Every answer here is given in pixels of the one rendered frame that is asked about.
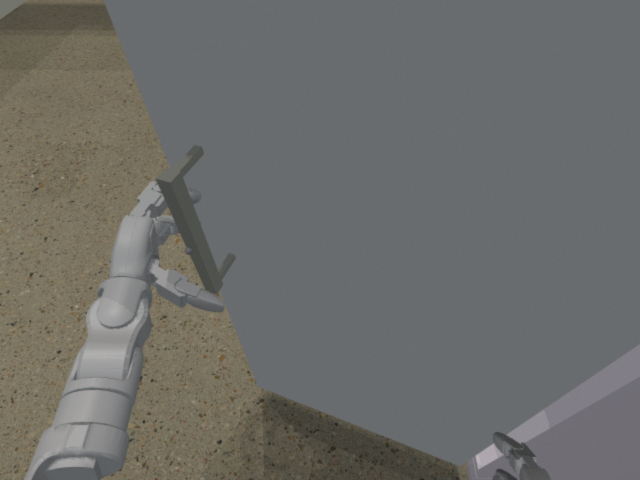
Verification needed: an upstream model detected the robot right hand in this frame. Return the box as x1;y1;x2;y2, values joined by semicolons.
492;432;553;480

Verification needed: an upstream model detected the robot left hand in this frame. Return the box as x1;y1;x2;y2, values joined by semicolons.
109;181;225;312

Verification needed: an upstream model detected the fridge door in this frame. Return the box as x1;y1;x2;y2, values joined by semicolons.
103;0;640;466

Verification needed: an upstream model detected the left robot forearm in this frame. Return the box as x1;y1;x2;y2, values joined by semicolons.
24;277;152;480

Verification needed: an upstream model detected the handle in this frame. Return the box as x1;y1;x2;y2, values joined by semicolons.
155;145;236;294

